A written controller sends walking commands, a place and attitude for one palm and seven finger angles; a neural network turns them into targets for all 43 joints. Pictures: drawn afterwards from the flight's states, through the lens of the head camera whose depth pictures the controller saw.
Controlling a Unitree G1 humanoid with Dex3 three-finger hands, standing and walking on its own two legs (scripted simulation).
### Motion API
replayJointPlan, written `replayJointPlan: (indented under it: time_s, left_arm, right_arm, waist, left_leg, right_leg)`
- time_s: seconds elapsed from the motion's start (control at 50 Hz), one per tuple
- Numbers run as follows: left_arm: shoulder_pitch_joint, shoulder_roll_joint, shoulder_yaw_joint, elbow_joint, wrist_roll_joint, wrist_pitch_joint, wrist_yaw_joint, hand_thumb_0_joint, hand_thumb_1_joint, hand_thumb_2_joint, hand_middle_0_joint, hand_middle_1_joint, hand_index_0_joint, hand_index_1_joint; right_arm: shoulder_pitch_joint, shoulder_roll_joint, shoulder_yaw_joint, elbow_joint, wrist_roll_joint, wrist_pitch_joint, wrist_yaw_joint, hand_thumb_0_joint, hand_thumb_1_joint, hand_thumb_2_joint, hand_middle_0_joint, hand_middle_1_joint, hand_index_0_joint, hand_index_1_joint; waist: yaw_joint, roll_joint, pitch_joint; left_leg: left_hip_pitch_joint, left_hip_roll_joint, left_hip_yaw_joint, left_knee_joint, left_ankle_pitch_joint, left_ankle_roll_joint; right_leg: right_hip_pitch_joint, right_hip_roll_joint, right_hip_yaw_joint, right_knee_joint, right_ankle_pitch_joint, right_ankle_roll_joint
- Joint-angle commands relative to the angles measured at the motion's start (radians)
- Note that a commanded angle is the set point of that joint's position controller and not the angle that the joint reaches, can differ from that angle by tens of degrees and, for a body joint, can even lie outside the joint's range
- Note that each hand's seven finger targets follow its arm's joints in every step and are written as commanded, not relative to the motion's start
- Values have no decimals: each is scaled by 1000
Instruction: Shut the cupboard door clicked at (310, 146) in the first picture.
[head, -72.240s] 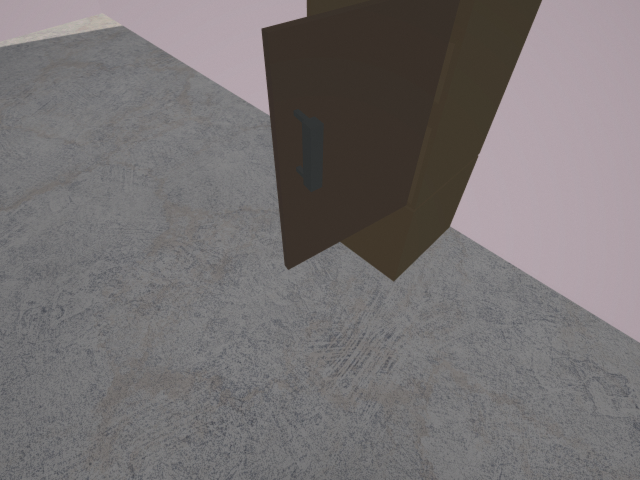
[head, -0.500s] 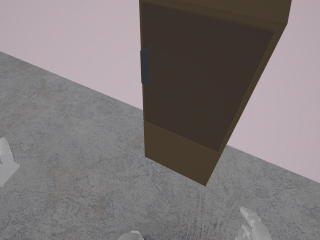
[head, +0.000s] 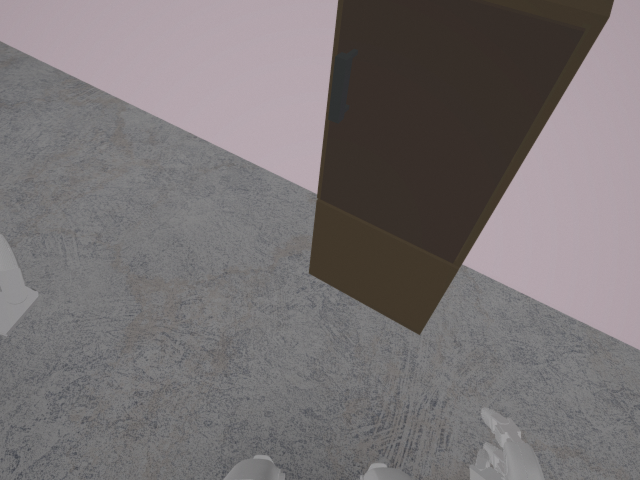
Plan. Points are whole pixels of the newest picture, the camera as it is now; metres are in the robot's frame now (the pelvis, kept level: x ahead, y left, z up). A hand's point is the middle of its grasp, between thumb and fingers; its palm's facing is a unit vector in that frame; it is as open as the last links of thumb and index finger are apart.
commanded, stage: stop stepping back and stand still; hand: left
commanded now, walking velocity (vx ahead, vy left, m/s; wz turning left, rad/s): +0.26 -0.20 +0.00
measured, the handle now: (344, 85) +0.87 +0.03 +0.06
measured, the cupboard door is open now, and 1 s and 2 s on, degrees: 0 0 0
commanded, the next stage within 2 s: let the arm hang, fingers relaxed in 1.26 s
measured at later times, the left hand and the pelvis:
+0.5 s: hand out of the picture +0.13 +0.30 +0.18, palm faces +0.42 -0.85 -0.32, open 7.4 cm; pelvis -0.10 +0.05 +0.01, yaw -6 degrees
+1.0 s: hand out of the picture +0.15 +0.27 +0.18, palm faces +0.34 -0.86 -0.37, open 7.4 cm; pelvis -0.08 +0.04 +0.02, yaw -9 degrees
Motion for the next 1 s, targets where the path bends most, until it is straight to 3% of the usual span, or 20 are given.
replayJointPlan:
  time_s: [0.0,0.1,0.14,0.16,0.18,0.2,0.22,0.24,0.28,0.36,0.4,0.44,0.48,0.54,0.6,0.68,0.8,0.86,0.92,0.98]
  left_arm:
    - [-10,164,120,-303,-20,-65,-9,0,900,900,-200,-300,-200,-300]
    - [50,144,92,-331,-39,-7,5,0,900,900,-200,-300,-200,-300]
    - [106,185,121,-267,-39,25,9,0,900,900,-200,-300,-200,-300]
    - [101,187,108,-281,-37,33,4,0,900,900,-200,-300,-200,-300]
    - [73,237,140,-294,-34,30,5,0,900,900,-200,-300,-200,-300]
    - [25,297,178,-298,-42,21,14,0,900,900,-200,-300,-200,-300]
    - [-7,323,212,-238,-43,9,19,0,900,900,-200,-300,-200,-300]
    - [-1,254,160,-180,-49,25,17,0,900,900,-200,-300,-200,-300]
    - [27,175,88,-57,-33,42,19,0,900,900,-200,-300,-200,-300]
    - [-105,166,31,-56,3,31,30,0,900,900,-200,-300,-200,-300]
    - [-105,160,16,-132,4,23,31,0,900,900,-200,-300,-200,-300]
    - [-94,192,57,-276,-3,0,33,0,900,900,-200,-300,-200,-300]
    - [-39,264,133,-319,-3,-27,17,0,900,900,-200,-300,-200,-300]
    - [54,241,149,-350,3,-22,10,0,900,900,-200,-300,-200,-300]
    - [143,175,123,-246,4,-5,14,0,900,900,-200,-300,-200,-300]
    - [134,154,102,-132,-3,34,10,0,900,900,-200,-300,-200,-300]
    - [68,148,63,-116,-15,56,17,0,900,900,-200,-300,-200,-300]
    - [-39,171,61,-196,-1,29,31,0,900,900,-200,-300,-200,-300]
    - [-16,190,85,-219,4,10,34,0,900,900,-200,-300,-200,-300]
    - [57,187,101,-232,-2,2,23,0,900,900,-200,-300,-200,-300]
  right_arm:
    - [-62,-153,-82,-150,0,-89,28,0,-900,-900,200,300,200,300]
    - [-62,-124,-48,-169,-3,-90,48,0,-900,-900,200,300,200,300]
    - [-49,-119,-42,-170,-7,-69,43,0,-900,-900,200,300,200,300]
    - [-45,-107,-37,-173,-7,-52,42,0,-900,-900,200,300,200,300]
    - [-50,-103,-41,-167,-8,-33,41,0,-900,-900,200,300,200,300]
    - [-42,-114,-37,-139,-9,-16,36,0,-900,-900,200,300,200,300]
    - [-62,-121,-24,-135,-16,-12,33,0,-900,-900,200,300,200,300]
    - [-42,-109,-33,-128,11,-11,29,0,-900,-900,200,300,200,300]
    - [-68,-127,-25,-144,13,-3,10,0,-900,-900,200,300,200,300]
    - [-67,-129,-26,-127,5,-19,-18,0,-900,-900,200,300,200,300]
    - [-42,-145,-38,-137,5,-39,-27,0,-900,-900,200,300,200,300]
    - [-38,-190,-52,-177,11,-55,-28,0,-900,-900,200,300,200,300]
    - [-49,-137,-28,-150,-11,-76,-10,0,-900,-900,200,300,200,300]
    - [-56,-130,-39,-133,-8,-84,15,0,-900,-900,200,300,200,300]
    - [-36,-123,-34,-136,-10,-61,20,0,-900,-900,200,300,200,300]
    - [-30,-128,-33,-157,-2,-20,10,0,-900,-900,200,300,200,300]
    - [-37,-114,-35,-144,7,-6,22,0,-900,-900,200,300,200,300]
    - [-69,-108,-17,-143,9,-10,20,0,-900,-900,200,300,200,300]
    - [-71,-109,-20,-143,8,-18,8,0,-900,-900,200,300,200,300]
    - [-71,-112,-15,-163,6,-15,3,0,-900,-900,200,300,200,300]
  waist:
    - [-35,206,-194]
    - [-33,337,-192]
    - [-30,291,-181]
    - [-31,195,-177]
    - [-34,21,-151]
    - [-36,-128,-128]
    - [-35,-109,-120]
    - [-32,-177,-139]
    - [-43,-86,40]
    - [-40,-102,19]
    - [-55,2,-25]
    - [-64,365,-65]
    - [-56,259,-57]
    - [-33,222,-89]
    - [-44,281,-67]
    - [-54,182,-67]
    - [-46,-167,-76]
    - [-45,-81,-57]
    - [-37,27,-99]
    - [-34,193,-113]
  left_leg:
    - [-6,338,-296,-463,-467,96]
    - [72,216,-137,-568,-560,-54]
    - [70,126,-51,-496,-524,-122]
    - [84,59,28,-352,-435,-145]
    - [100,11,86,-23,-292,-126]
    - [80,-1,17,264,-189,-97]
    - [5,21,5,381,-171,-88]
    - [-99,-7,-47,438,-217,-94]
    - [-155,51,-58,325,-190,-72]
    - [139,25,66,-36,-203,-38]
    - [299,21,62,-194,-235,-19]
    - [448,290,-417,-418,-314,85]
    - [239,340,-540,-574,-585,89]
    - [138,266,-248,-555,-509,51]
    - [57,238,-134,-546,-511,28]
    - [21,197,-74,-442,-508,3]
    - [55,36,-3,23,-202,-45]
    - [28,35,-30,-3,-209,-49]
    - [227,37,-26,-192,32,-29]
    - [252,132,-153,-279,188,2]
  right_leg:
    - [114,37,-28,375,-110,-4]
    - [310,83,-217,-77,-205,-44]
    - [443,92,-243,-384,-171,-79]
    - [437,26,-179,-515,-148,-119]
    - [300,-154,70,-637,-164,-192]
    - [138,-359,279,-728,-164,-271]
    - [145,-388,250,-708,-54,-301]
    - [196,-357,296,-690,-279,-294]
    - [165,-313,216,-660,-211,-244]
    - [115,-252,64,-596,-267,-196]
    - [93,-183,12,-445,-221,-161]
    - [-72,-20,-142,-34,-131,-64]
    - [-18,-37,-53,155,-126,-60]
    - [122,-41,-121,63,-6,-54]
    - [251,-8,-195,-104,-12,-57]
    - [398,8,-218,-360,2,-58]
    - [265,-292,264,-607,-72,-194]
    - [337,-317,184,-542,195,-214]
    - [312,-210,29,-431,343,-118]
    - [300,-94,-74,-367,279,-45]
